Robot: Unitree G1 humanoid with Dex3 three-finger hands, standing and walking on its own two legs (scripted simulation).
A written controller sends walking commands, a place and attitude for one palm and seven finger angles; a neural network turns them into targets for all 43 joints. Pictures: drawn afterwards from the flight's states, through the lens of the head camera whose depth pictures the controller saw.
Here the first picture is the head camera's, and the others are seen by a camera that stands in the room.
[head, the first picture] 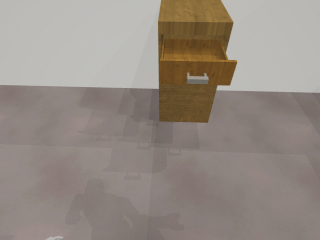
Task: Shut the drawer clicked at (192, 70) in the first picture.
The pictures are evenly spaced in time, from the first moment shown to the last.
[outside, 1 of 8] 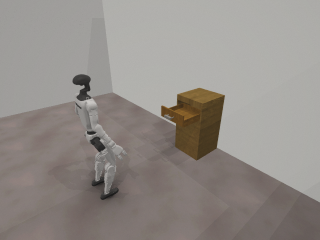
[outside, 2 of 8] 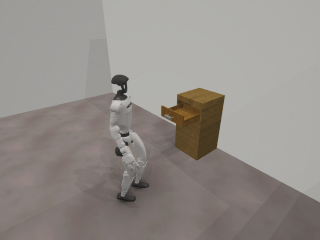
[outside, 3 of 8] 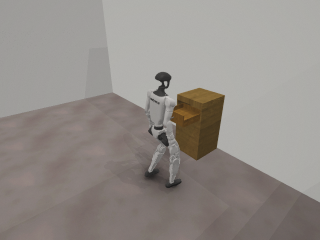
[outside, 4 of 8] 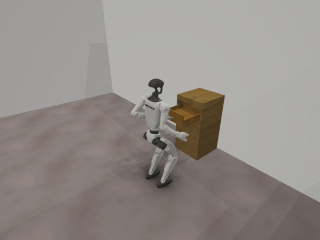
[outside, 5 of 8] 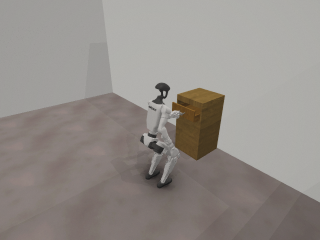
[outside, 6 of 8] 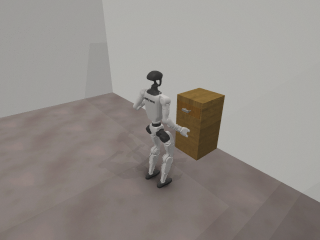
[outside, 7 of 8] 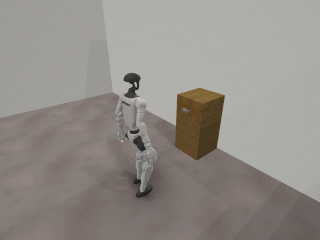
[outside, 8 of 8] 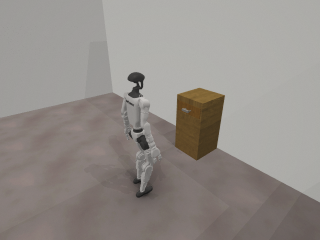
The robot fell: no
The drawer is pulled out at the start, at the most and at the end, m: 0.30 0.30 0.00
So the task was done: yes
